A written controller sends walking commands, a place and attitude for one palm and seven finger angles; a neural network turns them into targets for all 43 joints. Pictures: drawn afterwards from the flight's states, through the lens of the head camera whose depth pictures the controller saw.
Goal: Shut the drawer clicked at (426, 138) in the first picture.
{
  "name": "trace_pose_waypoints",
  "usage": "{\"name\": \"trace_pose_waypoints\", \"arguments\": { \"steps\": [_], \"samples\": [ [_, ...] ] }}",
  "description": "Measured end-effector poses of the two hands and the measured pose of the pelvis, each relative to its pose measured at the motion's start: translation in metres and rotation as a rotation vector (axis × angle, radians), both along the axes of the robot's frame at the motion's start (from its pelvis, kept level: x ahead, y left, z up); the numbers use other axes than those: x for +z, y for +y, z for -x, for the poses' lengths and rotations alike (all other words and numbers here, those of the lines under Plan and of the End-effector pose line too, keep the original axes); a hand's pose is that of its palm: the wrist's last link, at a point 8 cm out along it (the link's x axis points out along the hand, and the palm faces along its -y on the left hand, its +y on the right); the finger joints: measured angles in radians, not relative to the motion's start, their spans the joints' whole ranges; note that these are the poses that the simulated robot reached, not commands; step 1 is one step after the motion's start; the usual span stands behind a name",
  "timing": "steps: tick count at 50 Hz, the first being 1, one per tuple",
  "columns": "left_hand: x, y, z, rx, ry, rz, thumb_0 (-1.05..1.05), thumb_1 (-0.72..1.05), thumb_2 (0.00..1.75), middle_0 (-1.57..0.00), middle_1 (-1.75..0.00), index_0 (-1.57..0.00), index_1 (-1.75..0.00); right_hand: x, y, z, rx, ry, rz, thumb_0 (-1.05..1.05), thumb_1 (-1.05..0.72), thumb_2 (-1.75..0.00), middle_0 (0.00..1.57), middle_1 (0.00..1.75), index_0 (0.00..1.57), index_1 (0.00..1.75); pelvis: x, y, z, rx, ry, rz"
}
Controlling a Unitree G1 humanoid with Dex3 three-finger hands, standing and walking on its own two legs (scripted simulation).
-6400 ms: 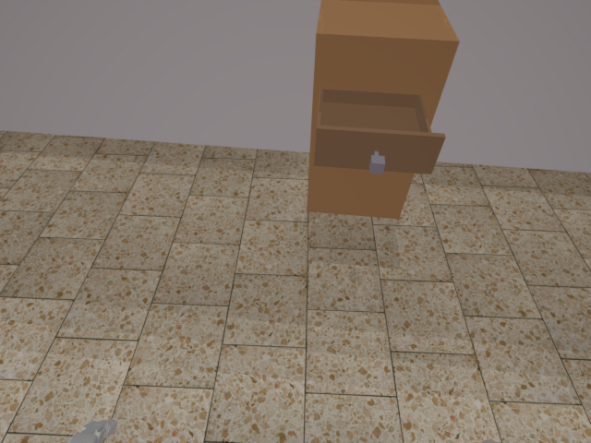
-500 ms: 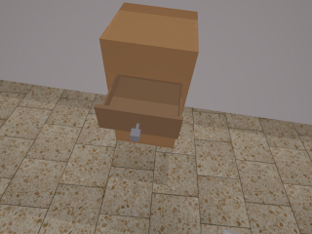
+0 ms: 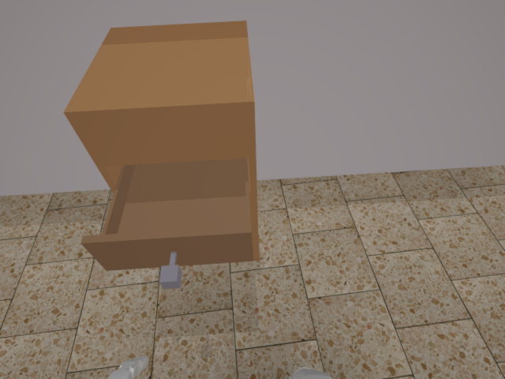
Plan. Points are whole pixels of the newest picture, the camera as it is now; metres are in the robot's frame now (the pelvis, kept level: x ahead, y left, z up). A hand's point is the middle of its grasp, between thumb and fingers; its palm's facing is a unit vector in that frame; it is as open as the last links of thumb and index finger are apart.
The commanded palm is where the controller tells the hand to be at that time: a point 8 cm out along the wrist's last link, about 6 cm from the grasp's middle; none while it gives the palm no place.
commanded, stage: come to a stop and stand still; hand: left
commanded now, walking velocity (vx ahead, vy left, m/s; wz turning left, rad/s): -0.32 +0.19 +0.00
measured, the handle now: (172, 268) +0.39 +0.20 -0.20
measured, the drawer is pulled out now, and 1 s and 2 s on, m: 0.24 0.24 0.24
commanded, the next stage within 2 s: look again from close up in 1.08 s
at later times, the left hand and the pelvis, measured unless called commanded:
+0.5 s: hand out of the picture +0.04 +0.21 -0.15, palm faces +0.08 -0.96 -0.28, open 7.4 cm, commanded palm none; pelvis +0.00 +0.01 +0.02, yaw +0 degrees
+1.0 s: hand out of the picture -0.04 +0.25 -0.15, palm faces +0.01 -0.98 -0.22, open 7.4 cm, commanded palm none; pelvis -0.05 +0.08 +0.02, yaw -1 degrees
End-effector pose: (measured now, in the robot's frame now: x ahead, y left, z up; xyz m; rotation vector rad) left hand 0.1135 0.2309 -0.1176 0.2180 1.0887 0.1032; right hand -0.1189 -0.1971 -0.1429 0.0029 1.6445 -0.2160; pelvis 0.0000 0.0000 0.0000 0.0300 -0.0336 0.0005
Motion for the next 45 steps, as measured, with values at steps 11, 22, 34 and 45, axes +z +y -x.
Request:
{"name": "trace_pose_waypoints", "arguments": {
  "steps": [11, 22, 34, 45],
  "samples": [
    [0.012, -0.021, 0.016, 0.083, 0.12, -0.035, -0.02, 0.94, 0.9, -0.21, -0.3, -0.2, -0.3, 0.003, -0.034, -0.124, 0.057, -0.182, 0.016, 0.0, -0.91, -0.9, 0.2, 0.3, 0.2, 0.3, 0.019, -0.021, -0.027, -0.004, 0.022, 0.007],
    [0.01, 0.005, 0.07, 0.161, 0.168, -0.031, 0.0, 0.91, 0.9, -0.21, -0.3, -0.2, -0.3, 0.017, -0.041, -0.203, 0.166, -0.386, 0.081, 0.0, -0.92, -0.9, 0.2, 0.3, 0.2, 0.3, 0.02, 0.0, -0.006, -0.003, 0.024, -0.01],
    [0.002, 0.076, 0.13, 0.147, 0.181, -0.064, 0.0, 0.9, 0.9, -0.2, -0.3, -0.2, -0.3, 0.022, 0.018, -0.169, 0.176, -0.544, 0.087, 0.0, -0.91, -0.9, 0.2, 0.3, 0.2, 0.3, 0.01, 0.054, 0.026, -0.017, -0.03, 0.004],
    [0.008, 0.074, 0.166, 0.104, 0.242, -0.034, 0.0, 0.91, 0.9, -0.2, -0.3, -0.2, -0.3, 0.006, 0.045, -0.092, 0.148, -0.374, 0.037, 0.0, -0.93, -0.9, 0.2, 0.3, 0.2, 0.3, 0.015, 0.073, 0.051, -0.019, 0.0, 0.009]
  ]
}}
